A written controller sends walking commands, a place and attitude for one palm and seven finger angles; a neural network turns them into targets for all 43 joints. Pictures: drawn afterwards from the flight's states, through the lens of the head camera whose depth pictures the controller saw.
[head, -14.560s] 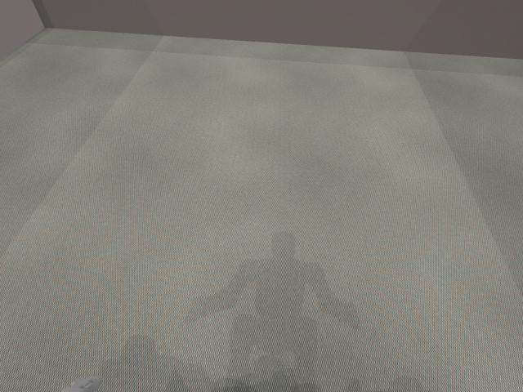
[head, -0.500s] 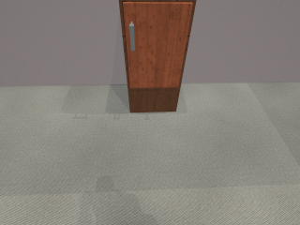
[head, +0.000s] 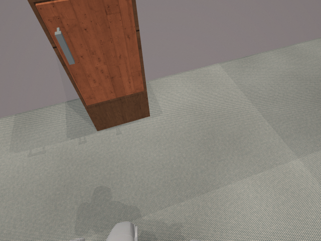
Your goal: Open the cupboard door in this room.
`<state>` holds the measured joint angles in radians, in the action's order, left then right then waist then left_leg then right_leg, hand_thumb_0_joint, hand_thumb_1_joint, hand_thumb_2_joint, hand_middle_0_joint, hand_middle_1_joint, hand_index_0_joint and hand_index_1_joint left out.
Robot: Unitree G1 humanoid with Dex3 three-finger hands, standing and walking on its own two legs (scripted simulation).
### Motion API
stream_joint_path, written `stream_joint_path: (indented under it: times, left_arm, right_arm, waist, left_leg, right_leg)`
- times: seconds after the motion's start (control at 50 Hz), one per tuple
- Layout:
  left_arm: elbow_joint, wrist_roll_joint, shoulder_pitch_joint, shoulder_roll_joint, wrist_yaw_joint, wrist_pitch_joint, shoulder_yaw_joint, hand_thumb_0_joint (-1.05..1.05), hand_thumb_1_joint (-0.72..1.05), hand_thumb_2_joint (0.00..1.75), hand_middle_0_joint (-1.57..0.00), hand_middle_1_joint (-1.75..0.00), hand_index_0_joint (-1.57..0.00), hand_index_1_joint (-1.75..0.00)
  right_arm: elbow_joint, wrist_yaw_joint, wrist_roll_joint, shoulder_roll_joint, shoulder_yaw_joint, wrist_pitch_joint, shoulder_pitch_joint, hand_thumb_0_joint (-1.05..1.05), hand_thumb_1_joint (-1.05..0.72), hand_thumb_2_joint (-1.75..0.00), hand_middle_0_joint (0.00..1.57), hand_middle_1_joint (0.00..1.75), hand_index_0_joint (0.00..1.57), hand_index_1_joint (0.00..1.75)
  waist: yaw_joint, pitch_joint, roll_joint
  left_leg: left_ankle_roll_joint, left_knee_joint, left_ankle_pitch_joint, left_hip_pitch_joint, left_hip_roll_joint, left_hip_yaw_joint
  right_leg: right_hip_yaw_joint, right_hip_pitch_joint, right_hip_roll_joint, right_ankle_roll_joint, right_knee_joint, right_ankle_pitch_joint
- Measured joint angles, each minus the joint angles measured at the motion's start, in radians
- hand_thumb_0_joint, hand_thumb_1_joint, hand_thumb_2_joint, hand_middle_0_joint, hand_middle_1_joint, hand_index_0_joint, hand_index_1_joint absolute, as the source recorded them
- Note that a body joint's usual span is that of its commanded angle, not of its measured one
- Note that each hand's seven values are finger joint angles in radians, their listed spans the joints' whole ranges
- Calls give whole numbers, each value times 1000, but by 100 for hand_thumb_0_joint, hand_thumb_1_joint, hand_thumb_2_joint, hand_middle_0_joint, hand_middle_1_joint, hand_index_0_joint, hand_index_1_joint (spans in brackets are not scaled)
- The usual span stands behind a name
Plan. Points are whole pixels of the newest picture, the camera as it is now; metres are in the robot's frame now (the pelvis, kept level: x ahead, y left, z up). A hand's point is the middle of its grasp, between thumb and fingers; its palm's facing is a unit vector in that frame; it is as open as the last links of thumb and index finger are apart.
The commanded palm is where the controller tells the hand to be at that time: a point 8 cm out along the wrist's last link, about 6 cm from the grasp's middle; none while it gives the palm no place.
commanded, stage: walk to a spot facing it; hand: left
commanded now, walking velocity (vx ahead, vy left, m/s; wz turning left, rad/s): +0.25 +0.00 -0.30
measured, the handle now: (65, 46) +0.86 +0.49 -0.02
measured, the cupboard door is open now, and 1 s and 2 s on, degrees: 0 0 0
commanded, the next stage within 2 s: turn to face it in 0.02 s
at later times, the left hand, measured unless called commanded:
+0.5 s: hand (85, 215) +0.20 +0.25 -0.17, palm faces +0.08 -0.98 -0.20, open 7.3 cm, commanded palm none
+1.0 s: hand (98, 214) +0.20 +0.20 -0.14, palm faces +0.28 -0.92 -0.27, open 7.3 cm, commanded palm none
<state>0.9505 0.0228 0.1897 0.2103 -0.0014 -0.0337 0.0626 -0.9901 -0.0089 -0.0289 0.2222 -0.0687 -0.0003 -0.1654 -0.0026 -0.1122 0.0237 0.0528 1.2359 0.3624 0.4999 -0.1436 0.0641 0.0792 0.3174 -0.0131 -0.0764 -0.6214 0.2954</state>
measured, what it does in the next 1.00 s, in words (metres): walks ahead, turning left: left foot, then right foot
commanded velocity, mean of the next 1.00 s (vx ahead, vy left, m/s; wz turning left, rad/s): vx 0.02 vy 0.00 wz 0.36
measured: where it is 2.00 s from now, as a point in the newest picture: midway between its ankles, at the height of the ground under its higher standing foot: (155, 206)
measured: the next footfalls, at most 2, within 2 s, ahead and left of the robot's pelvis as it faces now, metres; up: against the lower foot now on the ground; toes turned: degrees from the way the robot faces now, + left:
left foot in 0.28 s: +0.26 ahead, +0.15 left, +0.00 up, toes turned +4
right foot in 0.76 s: +0.24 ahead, -0.08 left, +0.00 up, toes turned +7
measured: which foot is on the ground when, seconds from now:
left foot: up 0.00-0.26, down 0.28-0.76, up 0.78-1.00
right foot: down 0.00-0.30, up 0.32-0.74, down 0.76-1.00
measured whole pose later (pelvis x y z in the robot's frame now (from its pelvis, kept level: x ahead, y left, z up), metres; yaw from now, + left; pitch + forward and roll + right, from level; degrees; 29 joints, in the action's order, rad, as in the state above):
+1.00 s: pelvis +0.17 +0.00 +0.01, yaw +16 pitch -1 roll +3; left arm 0.94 0.02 0.19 0.15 0.03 0.00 0.03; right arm -0.99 -0.01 -0.02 0.24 -0.08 0.07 -0.21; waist 0.02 -0.07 0.02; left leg 0.06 1.08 0.41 0.46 -0.02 -0.02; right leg 0.14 0.23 0.07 -0.04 -0.52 0.27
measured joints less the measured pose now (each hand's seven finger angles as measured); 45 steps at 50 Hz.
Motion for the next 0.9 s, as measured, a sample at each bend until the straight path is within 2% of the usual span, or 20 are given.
stream_joint_path:
  times: [0.06,0.14,0.24,0.28,0.32,0.34,0.4,0.48,0.58,0.7,0.76,0.78,0.82,0.86,0.9]
  left_arm:
    - [30,3,41,-19,-4,-2,-11,0,91,90,-20,-30,-20,-30]
    - [50,2,85,-36,-5,-11,-18,0,91,90,-21,-30,-21,-30]
    - [84,-1,112,-36,11,-12,-23,0,91,90,-21,-30,-21,-30]
    - [102,-4,121,-32,19,-10,-25,0,91,90,-21,-30,-21,-30]
    - [119,-11,115,-21,26,-1,-25,0,91,90,-21,-30,-21,-30]
    - [124,-14,103,-14,31,6,-26,0,91,90,-21,-30,-21,-30]
    - [125,-14,67,-13,34,28,-27,0,91,90,-20,-30,-20,-30]
    - [93,-10,19,-15,24,42,-18,0,91,90,-20,-30,-20,-30]
    - [49,-7,-30,-8,25,57,-6,0,91,90,-20,-30,-20,-30]
    - [5,-12,-78,-9,28,64,-5,0,91,90,-20,-30,-20,-30]
    - [-17,-14,-77,-12,28,51,-11,0,91,90,-20,-30,-20,-30]
    - [-19,-10,-76,-19,31,44,-13,0,91,90,-20,-30,-20,-30]
    - [-27,-5,-63,-29,30,41,-21,0,91,90,-20,-30,-20,-30]
    - [-30,-4,-46,-38,31,42,-25,0,91,90,-20,-30,-20,-30]
    - [-24,-4,-31,-47,33,42,-27,0,91,90,-20,-30,-20,-30]
  right_arm:
    - [56,-3,0,4,5,-13,65,1,-91,-90,19,30,19,29]
    - [89,-8,5,2,13,-16,118,0,-91,-90,19,30,19,29]
    - [71,-9,15,-10,28,-22,135,0,-91,-90,19,30,19,30]
    - [53,-7,15,-17,38,-33,116,0,-91,-90,19,30,19,30]
    - [33,-4,9,-33,44,-46,95,0,-91,-90,19,30,19,30]
    - [23,0,11,-43,51,-44,85,0,-91,-90,19,30,19,30]
    - [-4,8,11,-61,59,-24,45,0,-91,-90,19,30,20,30]
    - [-22,21,15,-61,37,-9,-8,-1,-94,-90,20,30,20,30]
    - [-31,14,10,-40,23,7,-67,-1,-94,-90,20,30,20,30]
    - [-29,9,3,-26,7,28,-108,0,-92,-90,20,30,20,30]
    - [-22,6,7,-19,-1,39,-119,0,-92,-90,20,30,20,30]
    - [-21,4,11,-13,-5,42,-116,0,-91,-90,20,30,20,30]
    - [-18,3,11,-5,-13,55,-107,0,-91,-90,20,30,20,30]
    - [-13,1,8,4,-19,64,-94,0,-91,-90,20,30,20,30]
    - [-5,0,7,14,-22,64,-81,0,-91,-90,19,30,20,30]
  waist:
    - [-1,21,-2]
    - [-21,34,-9]
    - [-37,33,-21]
    - [-36,38,-25]
    - [-33,37,-49]
    - [-36,30,-65]
    - [-30,25,-61]
    - [-7,26,-49]
    - [24,37,-39]
    - [56,46,-11]
    - [55,60,-2]
    - [52,59,11]
    - [52,59,21]
    - [47,59,20]
    - [45,55,21]
  left_leg:
    - [12,-112,-52,66,6,-12]
    - [20,-263,-101,89,18,-20]
    - [-2,-504,-158,8,51,-2]
    - [-16,-630,-251,-69,72,6]
    - [-72,-637,-185,-103,97,12]
    - [-88,-620,-157,-108,109,16]
    - [-101,-640,-147,-137,127,8]
    - [-114,-722,-182,-171,157,-12]
    - [-111,-773,-206,-189,182,-44]
    - [-86,-760,-205,-180,191,-104]
    - [-62,-718,-190,-153,201,-132]
    - [-57,-679,-154,-137,196,-141]
    - [-45,-514,6,-84,198,-135]
    - [-37,-317,56,-30,194,-115]
    - [-24,-184,41,-2,173,-98]
  right_leg:
    - [-35,-60,-10,5,92,-22]
    - [-66,-136,-16,21,167,-19]
    - [-63,-228,-14,49,195,36]
    - [-49,-254,-11,66,160,87]
    - [-37,-211,10,81,-4,163]
    - [-43,-172,18,89,-119,218]
    - [-39,-56,30,109,-356,275]
    - [-51,59,60,126,-407,195]
    - [-68,127,76,140,-364,135]
    - [-65,68,49,133,-170,127]
    - [-54,-27,37,118,34,21]
    - [-42,-37,30,90,55,-14]
    - [-17,-41,35,54,44,-8]
    - [0,-57,47,43,61,-4]
    - [19,-74,57,41,86,-13]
